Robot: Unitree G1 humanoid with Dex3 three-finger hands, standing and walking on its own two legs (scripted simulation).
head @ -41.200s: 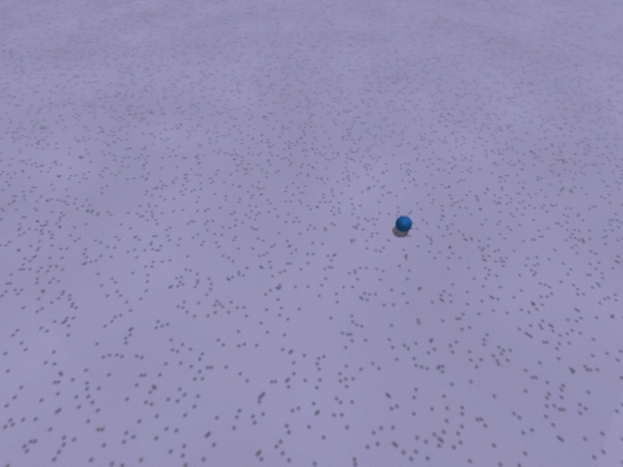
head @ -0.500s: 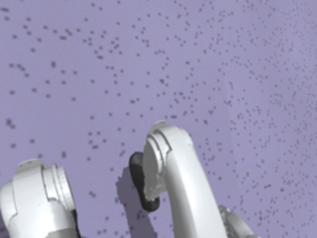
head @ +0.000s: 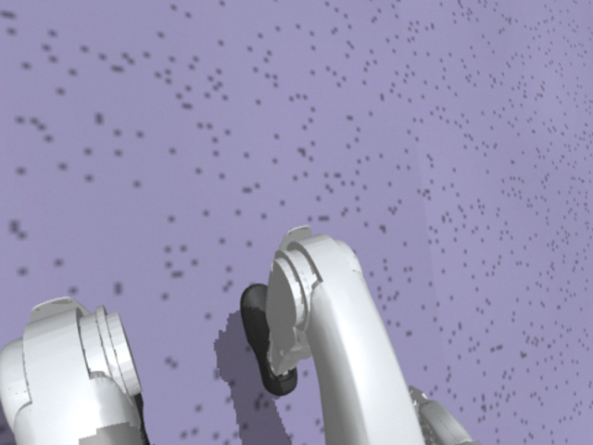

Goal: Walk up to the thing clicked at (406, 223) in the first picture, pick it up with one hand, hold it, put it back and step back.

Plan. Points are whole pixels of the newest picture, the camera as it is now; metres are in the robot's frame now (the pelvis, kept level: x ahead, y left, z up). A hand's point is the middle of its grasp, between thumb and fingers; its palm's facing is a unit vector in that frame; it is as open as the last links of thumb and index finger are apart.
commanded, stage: approach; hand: left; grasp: from above
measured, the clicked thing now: out of the picture +0.53 +0.33 -0.29
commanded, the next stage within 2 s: close in in 0.44 s
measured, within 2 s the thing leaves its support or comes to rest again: neither
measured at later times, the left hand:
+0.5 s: hand out of the picture +0.51 +0.34 -0.18, palm faces -0.48 -0.10 -0.87, open 14.0 cm
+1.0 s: hand out of the picture +0.51 +0.32 -0.21, palm faces -0.48 -0.10 -0.87, open 13.9 cm
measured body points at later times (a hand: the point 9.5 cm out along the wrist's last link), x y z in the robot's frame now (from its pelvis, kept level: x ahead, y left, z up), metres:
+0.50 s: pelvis +0.00 -0.01 +0.00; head +0.28 +0.10 +0.33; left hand +0.53 +0.34 -0.13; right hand +0.03 -0.27 -0.06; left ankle +0.07 +0.11 -0.29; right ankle +0.13 -0.14 -0.29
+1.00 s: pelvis +0.00 +0.00 +0.00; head +0.29 +0.11 +0.33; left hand +0.53 +0.33 -0.16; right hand +0.04 -0.27 -0.05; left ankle +0.07 +0.11 -0.29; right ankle +0.13 -0.14 -0.29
